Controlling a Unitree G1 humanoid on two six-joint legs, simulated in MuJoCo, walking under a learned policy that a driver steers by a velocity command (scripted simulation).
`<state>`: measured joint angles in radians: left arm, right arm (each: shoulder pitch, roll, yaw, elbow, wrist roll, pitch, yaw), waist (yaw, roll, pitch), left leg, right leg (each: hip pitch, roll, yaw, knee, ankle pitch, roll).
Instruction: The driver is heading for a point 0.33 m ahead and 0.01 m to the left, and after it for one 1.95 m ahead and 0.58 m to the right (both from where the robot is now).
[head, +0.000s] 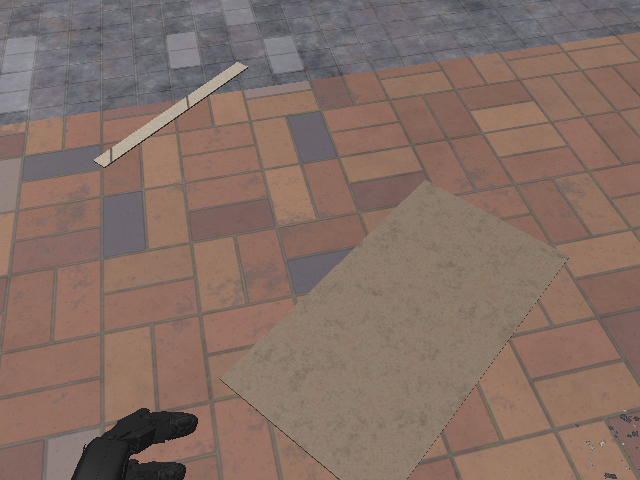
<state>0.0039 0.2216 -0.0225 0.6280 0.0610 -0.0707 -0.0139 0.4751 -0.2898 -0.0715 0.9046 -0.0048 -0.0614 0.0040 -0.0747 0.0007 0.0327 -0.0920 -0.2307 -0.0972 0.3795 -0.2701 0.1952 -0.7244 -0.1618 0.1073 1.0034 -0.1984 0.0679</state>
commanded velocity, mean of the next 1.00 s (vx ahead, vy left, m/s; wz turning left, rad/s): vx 1.00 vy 0.00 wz -0.40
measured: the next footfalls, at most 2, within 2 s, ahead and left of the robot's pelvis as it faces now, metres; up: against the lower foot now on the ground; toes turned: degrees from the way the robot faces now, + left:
right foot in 0.18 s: +0.40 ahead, -0.16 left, +0.00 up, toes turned +8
left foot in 0.60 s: +0.74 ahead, +0.07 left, +0.00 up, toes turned -9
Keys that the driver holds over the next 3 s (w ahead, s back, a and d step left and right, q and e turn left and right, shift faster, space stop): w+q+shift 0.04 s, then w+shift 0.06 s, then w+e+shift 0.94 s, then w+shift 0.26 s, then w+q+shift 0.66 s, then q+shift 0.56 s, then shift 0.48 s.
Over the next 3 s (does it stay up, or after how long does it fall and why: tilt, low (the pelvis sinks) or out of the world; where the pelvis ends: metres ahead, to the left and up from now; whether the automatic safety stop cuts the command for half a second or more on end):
stays up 2.12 -0.69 0.01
